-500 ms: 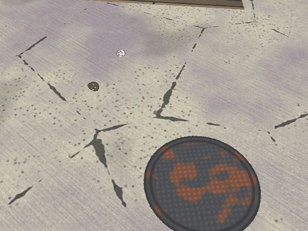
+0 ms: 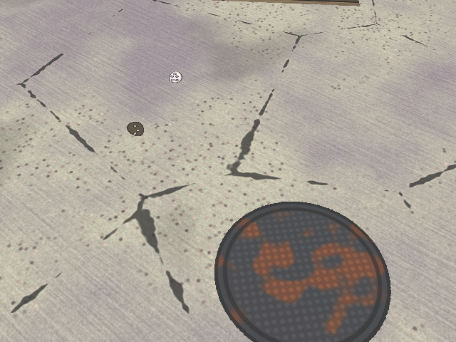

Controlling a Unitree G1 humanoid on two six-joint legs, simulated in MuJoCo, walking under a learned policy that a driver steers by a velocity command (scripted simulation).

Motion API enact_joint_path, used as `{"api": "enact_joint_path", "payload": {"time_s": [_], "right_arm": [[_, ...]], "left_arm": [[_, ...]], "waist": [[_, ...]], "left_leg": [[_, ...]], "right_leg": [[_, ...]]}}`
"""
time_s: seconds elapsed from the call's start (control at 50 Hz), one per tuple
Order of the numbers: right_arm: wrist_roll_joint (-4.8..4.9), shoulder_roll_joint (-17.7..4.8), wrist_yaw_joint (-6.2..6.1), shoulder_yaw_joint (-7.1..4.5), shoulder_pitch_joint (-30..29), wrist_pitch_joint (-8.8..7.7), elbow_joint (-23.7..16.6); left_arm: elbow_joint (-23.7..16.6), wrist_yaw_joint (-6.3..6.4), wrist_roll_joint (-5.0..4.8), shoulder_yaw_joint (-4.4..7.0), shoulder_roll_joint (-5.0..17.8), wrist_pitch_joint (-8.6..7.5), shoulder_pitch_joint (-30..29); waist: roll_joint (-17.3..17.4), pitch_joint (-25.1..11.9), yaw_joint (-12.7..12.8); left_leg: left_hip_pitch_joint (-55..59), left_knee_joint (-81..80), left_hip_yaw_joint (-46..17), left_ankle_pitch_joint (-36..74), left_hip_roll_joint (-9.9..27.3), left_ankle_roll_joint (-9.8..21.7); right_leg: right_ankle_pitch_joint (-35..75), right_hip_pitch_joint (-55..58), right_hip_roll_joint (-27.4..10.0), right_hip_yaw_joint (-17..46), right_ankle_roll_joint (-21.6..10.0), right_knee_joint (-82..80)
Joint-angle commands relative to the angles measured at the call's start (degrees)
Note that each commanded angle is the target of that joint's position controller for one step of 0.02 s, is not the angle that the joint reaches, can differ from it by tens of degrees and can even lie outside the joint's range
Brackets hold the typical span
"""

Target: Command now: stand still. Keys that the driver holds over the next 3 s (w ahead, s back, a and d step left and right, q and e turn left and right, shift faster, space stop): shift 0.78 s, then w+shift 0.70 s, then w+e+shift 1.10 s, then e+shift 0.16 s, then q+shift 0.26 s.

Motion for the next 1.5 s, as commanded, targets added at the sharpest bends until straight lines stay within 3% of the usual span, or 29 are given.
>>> {"api": "enact_joint_path", "payload": {"time_s": [0.02, 0.38, 0.78, 0.8, 0.82, 0.84, 0.86, 0.88, 0.9, 0.94, 0.96, 1.0, 1.02, 1.04, 1.06, 1.08, 1.1, 1.12, 1.14, 1.16, 1.2, 1.22, 1.28, 1.34, 1.42, 1.46, 1.5], "right_arm": [[-0.03, -5.5, -0.18, -0.98, 2.7, -0.46, -0.5], [-0.21, -4.2, -0.29, 0.02, 5.8, -0.49, 4.5], [-0.16, -3.2, -0.28, 0.8, 9.4, -0.6, 6.5], [0.09, -3.5, -0.4, 0.59, 11.7, -0.43, 7.4], [0.67, -5.9, -0.57, -0.21, 11.9, -0.25, 6.9], [1.18, -8.1, -0.67, -0.9, 14.3, -0.51, 6.5], [1.86, -11.5, -0.72, -2.04, 14.9, -1.51, 6.1], [1.67, -12.3, -0.78, -2.5, 13.0, -2.6, 5.2], [1.0, -10.2, -0.69, -2.07, 11.6, -3.69, 4.3], [1.48, -8.4, 0.08, -1.79, 9.8, -4.71, 2.9], [1.84, -8.1, 0.33, -1.79, 9.4, -4.74, 2.3], [1.76, -9.7, 0.65, -2.11, 9.0, -4.58, 1.4], [-3.41, -10.5, 1.25, -2.47, 9.1, -4.31, 2.4], [-3.28, -10.3, 1.54, -2.72, 8.0, -4.26, 2.2], [-2.66, -10.8, 1.77, -2.79, 6.6, -4.43, 1.8], [-2.75, -10.4, 2.01, -2.57, 5.1, -4.83, 1.5], [-2.3, -3.7, 2.44, -1.01, 1.3, -5.53, -2.5], [-1.7, -2.6, 3.13, -0.97, -1.7, -6.23, -5.9], [-1.19, -3.8, 3.73, -1.0, -3.2, -6.1, -7.3], [-1.56, -6.0, 4.42, -1.26, -3.6, -6.05, -6.9], [-3.18, -4.8, 5.17, -1.14, -0.5, -4.91, -6.0], [-3.31, -4.3, 5.68, -0.93, -1.0, -4.01, -6.5], [-2.66, -4.6, 5.95, -0.56, -7.2, -2.38, -9.1], [-2.11, -5.0, 5.93, -0.14, -16.7, -2.22, -13.1], [-1.34, -4.0, 6.03, 0.83, -23.5, -2.23, -16.1], [-1.39, -4.6, 5.53, 0.74, -23.2, -2.45, -16.4], [-1.53, -6.8, 4.42, -0.06, -18.2, -2.73, -15.6]], "left_arm": [[-1.1, 0.24, -0.03, 1.05, 5.5, -0.38, -0.8], [5.3, 0.37, -0.13, 0.46, 5.4, -0.12, -0.5], [7.8, 0.48, -0.23, -0.28, 4.9, -0.07, 1.8], [8.8, 0.48, -0.38, -0.36, 4.4, 0.02, 3.6], [8.9, 0.37, -1.0, 0.15, 5.3, -0.09, 4.1], [7.0, 0.03, -1.14, 0.42, 6.3, -0.81, 0.3], [3.9, -0.72, -1.95, -0.19, 4.3, -2.25, -5.3], [1.9, -1.34, -2.25, -0.23, 4.6, -3.65, -8.9], [1.4, -1.82, -2.32, 0.15, 5.3, -4.79, -8.9], [1.2, -2.63, -2.44, 0.04, 4.5, -6.53, -6.6], [1.0, -2.95, -2.3, 0.16, 4.8, -7.19, -6.8], [1.5, -3.53, -2.3, 0.06, 3.7, -7.64, -5.2], [0.3, -5.24, 2.72, 0.14, 3.3, -5.15, -2.3], [1.4, -5.43, 2.74, 0.65, 3.3, -4.01, 2.4], [3.5, -4.9, 2.16, 1.65, 4.9, -3.66, 10.5], [6.9, -4.06, 2.2, 3.0, 7.9, -4.32, 22.9], [8.7, -3.07, 3.67, 4.12, 15.3, -5.11, 33.7], [7.6, -2.93, 3.5, 2.22, 11.9, -5.06, 26.5], [4.8, -2.85, 3.21, 2.08, 12.0, -5.08, 16.6], [3.3, -3.24, 2.54, 1.53, 9.3, -5.67, 12.8], [3.2, -3.15, 1.85, 0.41, 6.7, -6.6, 11.3], [3.7, -2.89, 1.86, -0.08, 5.5, -7.05, 12.5], [4.8, -2.55, 1.49, -0.34, 5.6, -7.86, 17.4], [4.6, -2.6, 1.05, -0.63, 5.4, -8.47, 20.2], [4.9, -2.11, 0.48, -0.68, 6.2, -9.06, 22.3], [5.0, -2.17, 0.54, -0.62, 7.5, -8.88, 22.3], [5.3, -1.78, 1.33, -0.19, 9.8, -8.21, 23.1]], "waist": [[1.2, -2.1, 0.1], [0.9, 0.1, 0.2], [1.0, 0.9, 0.2], [2.0, -1.5, -0.1], [4.3, 0.4, -0.6], [5.9, 4.2, -2.7], [12.3, 8.6, -4.1], [12.3, 12.2, -4.5], [9.5, 12.6, -3.4], [8.0, 10.1, -1.9], [7.3, 8.5, -1.9], [8.7, 6.3, -1.0], [10.5, 5.0, 0.4], [9.3, 5.3, 2.7], [5.9, 3.1, 6.6], [-1.4, -2.4, 12.8], [-20.8, -7.8, 15.5], [-18.5, -4.3, 10.2], [-10.1, 1.7, 4.7], [-1.3, 1.8, 3.4], [-2.1, 1.1, -0.2], [-3.5, 1.9, -0.6], [-1.7, 5.6, 0.1], [-0.7, 7.9, 1.6], [-1.3, 9.2, 2.5], [-2.3, 7.3, 1.6], [-5.9, 1.5, -1.5]], "left_leg": [[-7.8, -7.1, -2.1, 13.4, 2.5, 1.1], [-7.7, -9.6, -1.0, 9.6, 1.9, 0.9], [-7.8, -10.2, -0.4, 9.3, 1.7, 0.9], [-6.7, -11.3, -0.4, -3.0, 1.4, 1.9], [-7.3, -12.7, -3.5, -18.4, 2.8, 4.4], [-6.8, -16.9, -10.4, -30.7, 7.4, 7.7], [-5.0, -24.1, -21.8, -34.8, 16.5, 12.1], [-3.1, -27.4, -28.4, -29.7, 22.2, 14.8], [1.6, -26.8, -28.3, -23.2, 22.9, 14.7], [6.3, -24.5, -21.9, -14.7, 20.6, 11.9], [5.3, -24.3, -17.2, -11.0, 18.0, 10.2], [-1.9, -23.1, -10.7, -8.6, 14.1, 9.4], [-5.2, -22.8, -8.5, -11.9, 11.8, 10.5], [-10.9, -19.8, -6.9, -10.7, 11.6, 10.9], [-14.8, -11.5, -4.7, -1.2, 10.0, 10.7], [-20.4, 8.0, 0.4, 10.8, 6.1, 9.7], [-33.7, 35.1, 4.1, -3.7, -0.3, 6.6], [-42.1, 45.4, -7.0, -4.3, -4.4, 7.6], [-46.8, 49.5, -6.3, 3.0, 2.2, 8.3], [-43.7, 47.1, -4.3, 9.7, 6.0, 7.8], [-36.6, 41.5, -3.0, 11.8, 8.4, 5.6], [-36.2, 40.9, -2.1, 12.8, 8.8, 4.6], [-42.3, 37.1, 0.7, 16.7, 8.8, 2.7], [-42.0, 24.5, 3.2, 20.6, 7.8, 1.5], [-33.3, 9.0, 7.2, 25.3, 5.5, 4.1], [-28.6, 4.5, 9.1, 22.7, 2.8, 6.5], [-19.1, 4.5, 10.2, 16.5, -2.0, 8.3]], "right_leg": [[13.6, 9.8, -2.0, 2.2, -2.8, -2.4], [9.6, 9.4, -1.5, 1.9, -2.4, -4.6], [9.2, 8.8, -1.3, 2.0, -2.4, -5.1], [-3.7, 9.1, 0.8, -0.4, -2.5, -3.4], [-19.3, 4.6, 3.0, -2.7, -2.6, 0.1], [-25.2, -4.0, 2.8, -2.8, -2.6, 4.0], [-16.1, -11.7, 2.0, -5.0, -2.4, 12.4], [-12.1, -19.4, -2.1, -1.9, -3.0, 18.8], [-11.1, -26.0, -4.5, 0.3, -3.5, 23.1], [-9.0, -28.3, -7.0, 1.0, -3.9, 20.3], [-7.6, -23.2, -6.4, -0.7, -3.7, 14.7], [-6.1, -9.6, -3.0, -5.9, -2.6, 8.6], [-8.7, -1.8, -0.2, -9.9, -2.7, 4.8], [-4.4, 7.7, 1.5, -12.7, -2.7, 2.7], [-5.0, 17.6, 3.7, -13.8, -3.0, 1.1], [-9.4, 30.7, 1.4, -9.2, -3.6, -0.7], [-38.1, 36.7, -17.0, 21.1, -7.5, -13.8], [-48.2, 28.1, -21.5, 46.5, -10.3, -27.8], [-45.7, 23.3, -23.6, 40.8, -11.2, -25.0], [-35.1, 18.7, -20.9, 31.7, -10.9, -23.0], [-25.6, 12.4, -15.2, 20.2, -9.2, -24.8], [-22.8, 11.0, -13.8, 17.1, -9.2, -25.9], [-13.7, 12.3, -12.0, 11.2, -10.5, -28.5], [-3.2, 12.7, -10.7, 5.7, -11.5, -31.3], [14.1, 17.1, -11.4, -0.1, -11.3, -36.1], [33.5, 23.1, -11.7, -3.5, -10.5, -31.7], [62.6, 27.5, -13.1, -4.2, -9.5, -19.0]]}}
